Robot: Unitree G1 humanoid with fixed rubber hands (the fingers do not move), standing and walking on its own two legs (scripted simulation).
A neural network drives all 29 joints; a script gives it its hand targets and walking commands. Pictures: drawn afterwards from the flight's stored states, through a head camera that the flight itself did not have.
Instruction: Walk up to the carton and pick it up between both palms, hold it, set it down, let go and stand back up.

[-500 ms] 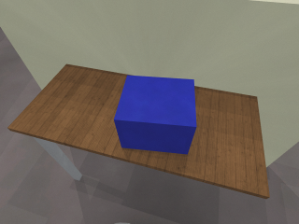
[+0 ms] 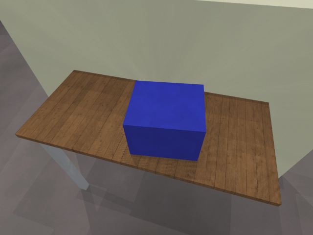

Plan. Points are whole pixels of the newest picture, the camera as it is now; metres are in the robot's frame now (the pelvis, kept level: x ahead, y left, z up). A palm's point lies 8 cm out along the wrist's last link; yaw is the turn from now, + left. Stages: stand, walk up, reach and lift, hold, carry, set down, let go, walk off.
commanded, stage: walk up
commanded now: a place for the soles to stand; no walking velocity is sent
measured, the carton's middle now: (166, 120) +0.48 -0.01 -0.03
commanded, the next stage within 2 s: none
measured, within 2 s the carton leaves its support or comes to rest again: neither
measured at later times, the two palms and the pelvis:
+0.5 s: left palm out of the picture +0.03 +0.28 -0.13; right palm out of the picture +0.04 -0.20 -0.13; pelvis +0.00 +0.04 +0.01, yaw -6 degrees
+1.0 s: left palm out of the picture +0.06 +0.29 -0.12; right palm out of the picture -0.01 -0.22 -0.14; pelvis +0.01 +0.05 +0.00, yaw -10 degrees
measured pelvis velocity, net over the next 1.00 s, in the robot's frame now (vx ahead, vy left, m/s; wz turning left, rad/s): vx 0.01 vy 0.05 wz -0.17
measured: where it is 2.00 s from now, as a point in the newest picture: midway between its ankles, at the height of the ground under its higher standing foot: outside the picture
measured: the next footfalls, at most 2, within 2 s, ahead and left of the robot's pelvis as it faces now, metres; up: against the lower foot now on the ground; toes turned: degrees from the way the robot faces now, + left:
right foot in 1.24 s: +0.10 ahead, -0.07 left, +0.00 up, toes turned +10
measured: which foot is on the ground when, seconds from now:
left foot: down 0.00-1.00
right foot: down 0.00-1.00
